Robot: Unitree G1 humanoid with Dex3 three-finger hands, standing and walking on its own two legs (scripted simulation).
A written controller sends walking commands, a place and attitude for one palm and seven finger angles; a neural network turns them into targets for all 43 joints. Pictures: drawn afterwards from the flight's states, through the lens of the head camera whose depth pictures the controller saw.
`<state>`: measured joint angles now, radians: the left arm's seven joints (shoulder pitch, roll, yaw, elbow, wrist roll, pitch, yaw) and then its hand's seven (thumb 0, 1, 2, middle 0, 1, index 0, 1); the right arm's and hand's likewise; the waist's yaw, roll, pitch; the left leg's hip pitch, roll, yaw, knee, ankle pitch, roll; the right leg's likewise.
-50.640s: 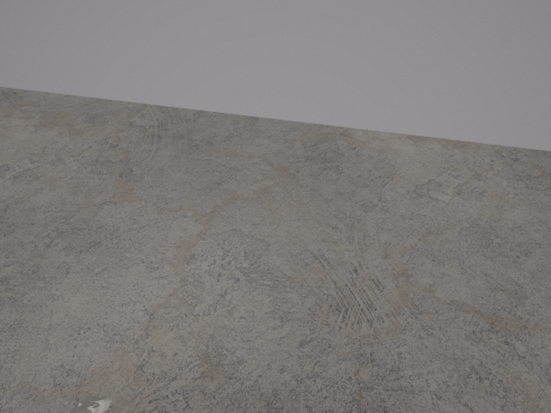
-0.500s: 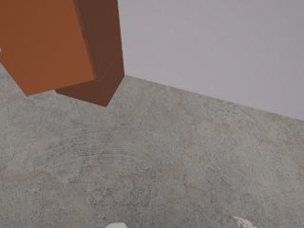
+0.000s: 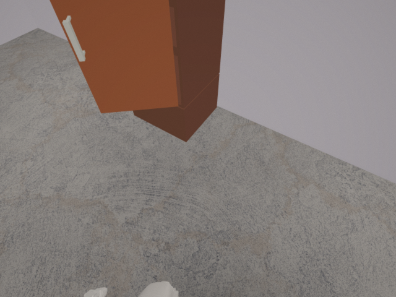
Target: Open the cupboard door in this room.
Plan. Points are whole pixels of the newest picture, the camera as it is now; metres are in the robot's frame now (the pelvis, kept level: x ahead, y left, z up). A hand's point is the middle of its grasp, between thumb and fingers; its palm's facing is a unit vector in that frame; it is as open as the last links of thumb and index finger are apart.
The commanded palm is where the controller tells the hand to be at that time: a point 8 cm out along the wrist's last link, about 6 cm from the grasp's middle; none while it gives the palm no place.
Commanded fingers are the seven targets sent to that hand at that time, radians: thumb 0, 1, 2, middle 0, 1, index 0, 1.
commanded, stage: turn to face it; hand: left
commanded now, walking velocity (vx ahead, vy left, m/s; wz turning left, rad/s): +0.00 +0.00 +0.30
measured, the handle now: (75, 39) +0.97 +0.52 -0.02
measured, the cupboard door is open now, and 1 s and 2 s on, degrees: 41 41 41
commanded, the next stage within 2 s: take the last steps up to it in 0.18 s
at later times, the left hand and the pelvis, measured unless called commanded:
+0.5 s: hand out of the picture +0.03 +0.20 -0.16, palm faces +0.23 -0.94 -0.25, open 7.3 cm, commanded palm none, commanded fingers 0.00 0.90 0.90 -0.20 -0.30 -0.20 -0.30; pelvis +0.02 +0.00 +0.00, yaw +10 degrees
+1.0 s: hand out of the picture +0.13 +0.31 -0.16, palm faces +0.28 -0.94 -0.20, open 7.3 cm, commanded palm none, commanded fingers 0.00 0.90 0.90 -0.20 -0.30 -0.20 -0.30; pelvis +0.13 +0.11 +0.01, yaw +13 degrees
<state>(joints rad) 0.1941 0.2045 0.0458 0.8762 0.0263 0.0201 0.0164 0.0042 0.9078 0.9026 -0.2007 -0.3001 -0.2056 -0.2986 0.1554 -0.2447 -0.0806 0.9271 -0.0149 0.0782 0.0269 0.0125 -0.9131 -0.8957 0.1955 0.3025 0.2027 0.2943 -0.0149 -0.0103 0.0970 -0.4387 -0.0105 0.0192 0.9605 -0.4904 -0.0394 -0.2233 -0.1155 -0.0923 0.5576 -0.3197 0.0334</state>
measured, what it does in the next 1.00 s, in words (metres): walks ahead: left foot, then right foot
